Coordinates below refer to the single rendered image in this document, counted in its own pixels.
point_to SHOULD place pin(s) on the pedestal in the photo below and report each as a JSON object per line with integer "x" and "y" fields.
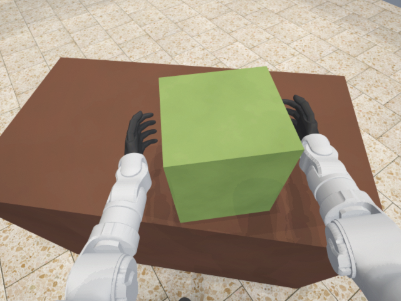
{"x": 60, "y": 154}

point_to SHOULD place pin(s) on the right robot upper arm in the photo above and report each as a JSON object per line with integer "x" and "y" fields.
{"x": 367, "y": 249}

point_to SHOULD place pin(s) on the robot right forearm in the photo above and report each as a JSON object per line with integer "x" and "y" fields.
{"x": 334, "y": 189}

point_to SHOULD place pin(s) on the carton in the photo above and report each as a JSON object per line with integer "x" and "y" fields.
{"x": 228, "y": 143}

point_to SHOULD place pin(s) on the robot left hand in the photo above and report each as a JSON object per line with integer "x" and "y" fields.
{"x": 134, "y": 139}

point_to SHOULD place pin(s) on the left robot upper arm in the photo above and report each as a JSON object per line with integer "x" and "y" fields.
{"x": 103, "y": 277}

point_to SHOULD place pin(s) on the robot left forearm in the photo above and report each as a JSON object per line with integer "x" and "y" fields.
{"x": 117, "y": 231}

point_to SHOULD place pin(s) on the robot right hand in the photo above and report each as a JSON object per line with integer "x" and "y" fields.
{"x": 304, "y": 122}

